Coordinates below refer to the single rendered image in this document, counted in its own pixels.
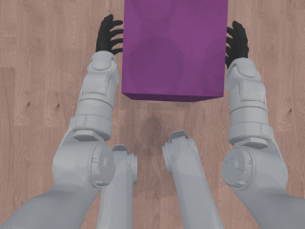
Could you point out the left robot hand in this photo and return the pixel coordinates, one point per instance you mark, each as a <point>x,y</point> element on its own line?
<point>104,42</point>

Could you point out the right robot hand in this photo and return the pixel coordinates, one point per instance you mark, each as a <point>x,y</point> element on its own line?
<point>238,43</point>

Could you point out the robot left forearm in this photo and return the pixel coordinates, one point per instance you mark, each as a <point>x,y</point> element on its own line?
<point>93,116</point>

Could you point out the carton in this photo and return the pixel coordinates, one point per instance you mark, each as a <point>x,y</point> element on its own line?
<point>174,50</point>

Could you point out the left robot thigh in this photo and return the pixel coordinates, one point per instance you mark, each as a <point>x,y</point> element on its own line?
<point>115,209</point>

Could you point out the robot right forearm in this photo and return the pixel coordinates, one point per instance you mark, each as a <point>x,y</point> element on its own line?
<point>249,123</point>

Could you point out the left robot shin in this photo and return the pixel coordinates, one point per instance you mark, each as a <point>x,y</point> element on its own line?
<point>120,147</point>

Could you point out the left robot upper arm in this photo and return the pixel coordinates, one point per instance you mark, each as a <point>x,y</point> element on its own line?
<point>80,169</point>

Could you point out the right robot upper arm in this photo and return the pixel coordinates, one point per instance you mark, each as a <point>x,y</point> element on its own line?
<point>259,179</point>

